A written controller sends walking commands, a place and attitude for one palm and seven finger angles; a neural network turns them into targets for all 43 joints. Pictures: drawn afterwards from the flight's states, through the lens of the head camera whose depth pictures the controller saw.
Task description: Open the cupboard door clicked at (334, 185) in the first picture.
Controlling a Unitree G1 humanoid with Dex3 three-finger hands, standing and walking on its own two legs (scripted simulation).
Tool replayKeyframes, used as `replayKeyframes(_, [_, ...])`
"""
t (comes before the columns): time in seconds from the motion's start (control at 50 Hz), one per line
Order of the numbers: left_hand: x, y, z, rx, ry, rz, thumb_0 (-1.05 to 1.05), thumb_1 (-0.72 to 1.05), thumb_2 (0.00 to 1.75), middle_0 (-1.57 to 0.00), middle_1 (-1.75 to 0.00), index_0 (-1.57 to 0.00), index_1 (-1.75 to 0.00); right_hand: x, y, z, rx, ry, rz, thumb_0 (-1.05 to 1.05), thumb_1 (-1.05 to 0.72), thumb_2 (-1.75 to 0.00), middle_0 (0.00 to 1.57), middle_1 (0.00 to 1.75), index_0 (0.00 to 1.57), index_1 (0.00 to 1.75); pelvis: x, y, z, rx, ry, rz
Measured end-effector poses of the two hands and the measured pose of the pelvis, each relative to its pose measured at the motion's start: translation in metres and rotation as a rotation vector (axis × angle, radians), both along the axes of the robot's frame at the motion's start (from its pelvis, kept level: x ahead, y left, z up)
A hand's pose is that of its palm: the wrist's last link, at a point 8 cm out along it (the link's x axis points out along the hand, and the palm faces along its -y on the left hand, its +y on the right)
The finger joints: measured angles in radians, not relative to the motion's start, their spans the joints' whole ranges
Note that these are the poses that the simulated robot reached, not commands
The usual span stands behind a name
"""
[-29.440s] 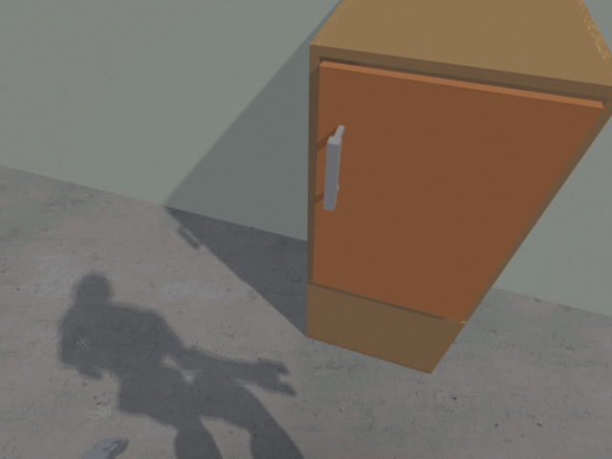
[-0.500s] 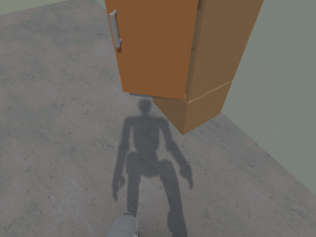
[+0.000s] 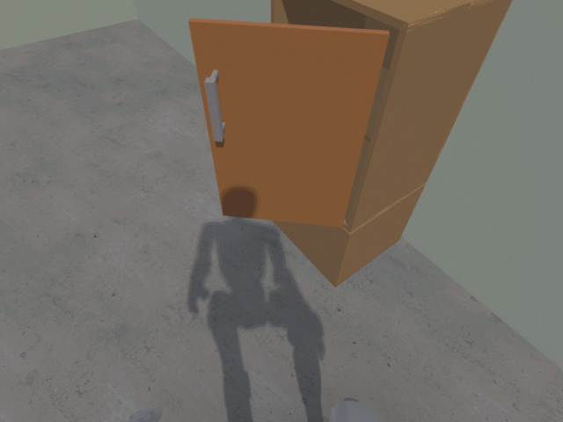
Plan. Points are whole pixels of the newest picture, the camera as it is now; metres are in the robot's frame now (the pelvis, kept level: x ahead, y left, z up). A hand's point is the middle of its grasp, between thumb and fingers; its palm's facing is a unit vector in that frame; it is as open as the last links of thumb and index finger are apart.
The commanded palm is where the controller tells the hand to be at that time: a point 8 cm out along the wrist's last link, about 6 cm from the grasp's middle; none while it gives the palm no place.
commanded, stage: take the last steps up to it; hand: left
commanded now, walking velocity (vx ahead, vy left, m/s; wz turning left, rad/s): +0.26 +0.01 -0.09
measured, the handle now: (217, 106) +0.74 +0.19 +0.04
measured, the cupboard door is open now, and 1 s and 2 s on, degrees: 46 46 46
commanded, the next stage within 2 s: come to a stop and stand still in 0.22 s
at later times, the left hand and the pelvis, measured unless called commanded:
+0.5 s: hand (183, 386) +0.21 +0.19 -0.19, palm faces +0.02 -0.98 -0.20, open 7.2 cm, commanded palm none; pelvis +0.17 +0.00 -0.01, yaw -2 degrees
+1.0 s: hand (197, 388) +0.21 +0.16 -0.18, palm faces -0.03 -0.97 -0.22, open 7.4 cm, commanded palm none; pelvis +0.16 -0.02 -0.01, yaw -3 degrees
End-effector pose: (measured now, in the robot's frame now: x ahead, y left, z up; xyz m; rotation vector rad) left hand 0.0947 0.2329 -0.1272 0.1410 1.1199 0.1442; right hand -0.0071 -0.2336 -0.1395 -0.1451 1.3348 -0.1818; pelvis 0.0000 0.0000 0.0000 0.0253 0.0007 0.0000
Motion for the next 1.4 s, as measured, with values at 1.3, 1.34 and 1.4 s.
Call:
replayKeyframes(1.3, [0.121, -0.003, -0.008, 0.088, 0.115, -0.071, 0.0, 0.92, 0.9, -0.2, -0.3, -0.2, -0.3, 0.164, -0.022, -0.011, -0.019, -0.04, -0.059, 0.01, -0.91, -0.9, 0.2, 0.3, 0.2, 0.3, 0.153, -0.015, -0.008, -0.024, -0.01, -0.058])
replayKeyframes(1.34, [0.122, 0.004, -0.005, 0.107, 0.089, -0.07, 0.0, 0.92, 0.9, -0.2, -0.3, -0.2, -0.3, 0.168, -0.027, -0.01, -0.032, -0.077, -0.059, 0.01, -0.91, -0.9, 0.2, 0.3, 0.2, 0.3, 0.149, -0.014, -0.01, -0.023, -0.021, -0.058])
replayKeyframes(1.4, [0.122, 0.014, -0.002, 0.121, 0.053, -0.073, 0.0, 0.92, 0.9, -0.2, -0.3, -0.2, -0.3, 0.175, -0.032, -0.005, -0.051, -0.128, -0.045, 0.01, -0.91, -0.9, 0.2, 0.3, 0.2, 0.3, 0.142, -0.011, -0.01, -0.023, -0.038, -0.062])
